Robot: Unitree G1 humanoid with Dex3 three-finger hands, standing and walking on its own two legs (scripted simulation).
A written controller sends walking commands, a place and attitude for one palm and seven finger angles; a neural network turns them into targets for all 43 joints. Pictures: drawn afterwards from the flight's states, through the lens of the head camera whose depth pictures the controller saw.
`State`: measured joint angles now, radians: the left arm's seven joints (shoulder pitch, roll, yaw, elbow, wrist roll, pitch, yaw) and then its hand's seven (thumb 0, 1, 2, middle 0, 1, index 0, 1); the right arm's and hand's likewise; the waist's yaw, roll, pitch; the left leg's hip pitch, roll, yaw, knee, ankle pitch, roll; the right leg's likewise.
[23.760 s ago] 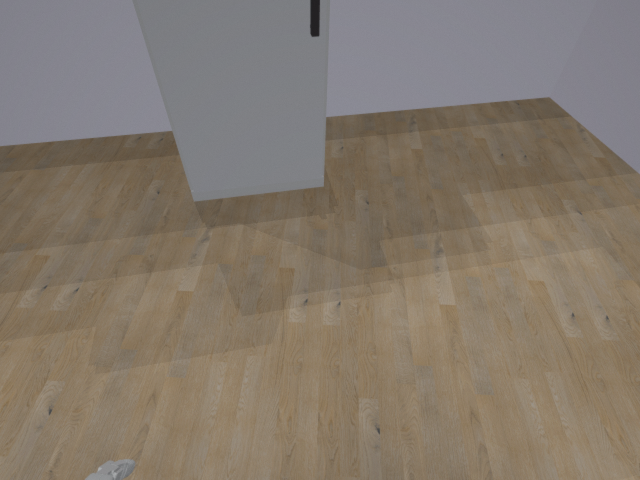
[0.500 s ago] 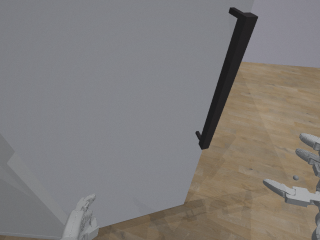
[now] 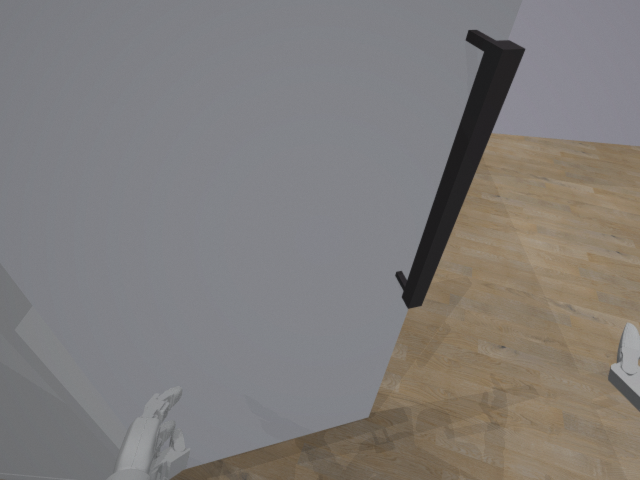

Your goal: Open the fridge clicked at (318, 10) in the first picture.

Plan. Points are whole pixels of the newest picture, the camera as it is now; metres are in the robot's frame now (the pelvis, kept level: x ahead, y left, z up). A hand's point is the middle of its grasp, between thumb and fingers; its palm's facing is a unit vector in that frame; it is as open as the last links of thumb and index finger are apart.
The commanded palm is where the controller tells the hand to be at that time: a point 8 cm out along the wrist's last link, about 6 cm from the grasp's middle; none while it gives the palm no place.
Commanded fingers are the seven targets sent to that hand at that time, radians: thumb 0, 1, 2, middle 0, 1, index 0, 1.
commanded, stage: draw the hand back to the body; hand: right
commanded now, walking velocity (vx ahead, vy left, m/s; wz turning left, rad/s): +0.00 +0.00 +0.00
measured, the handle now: (437, 197) +0.42 -0.16 +0.17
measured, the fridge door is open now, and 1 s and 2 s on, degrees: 70 70 70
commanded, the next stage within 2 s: step back with the hand held close in 0.24 s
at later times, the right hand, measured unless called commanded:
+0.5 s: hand (618, 361) +0.19 -0.27 +0.16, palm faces +0.45 +0.80 -0.39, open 7.4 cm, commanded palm +0.13 -0.31 +0.17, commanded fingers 0.00 -0.90 -0.90 0.20 0.30 0.20 0.30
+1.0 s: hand out of the picture +0.12 -0.29 +0.15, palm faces +0.43 +0.79 -0.44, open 7.4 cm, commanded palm +0.07 -0.33 +0.17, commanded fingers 0.00 -0.90 -0.90 0.20 0.30 0.20 0.30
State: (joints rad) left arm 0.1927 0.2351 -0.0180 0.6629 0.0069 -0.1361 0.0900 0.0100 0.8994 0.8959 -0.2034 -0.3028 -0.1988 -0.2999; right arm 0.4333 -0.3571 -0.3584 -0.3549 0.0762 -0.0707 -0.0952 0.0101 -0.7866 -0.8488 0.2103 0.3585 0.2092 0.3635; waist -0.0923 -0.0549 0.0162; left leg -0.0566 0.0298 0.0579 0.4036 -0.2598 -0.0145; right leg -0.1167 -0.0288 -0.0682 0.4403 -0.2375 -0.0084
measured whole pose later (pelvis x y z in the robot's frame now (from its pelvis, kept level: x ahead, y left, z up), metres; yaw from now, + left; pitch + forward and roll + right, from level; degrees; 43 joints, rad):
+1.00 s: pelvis -0.08 -0.03 -0.02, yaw +1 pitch -1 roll +2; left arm 0.21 0.21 -0.02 0.57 0.00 -0.09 0.09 0.01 0.90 0.90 -0.21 -0.30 -0.20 -0.30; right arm 0.52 -0.39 -0.42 -0.52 0.04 -0.22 -0.13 0.01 -0.89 -0.90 0.21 0.30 0.21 0.30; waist -0.03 0.00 0.05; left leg -0.34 0.04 0.04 0.55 -0.20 -0.04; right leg -0.41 -0.02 -0.07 0.62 -0.23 -0.05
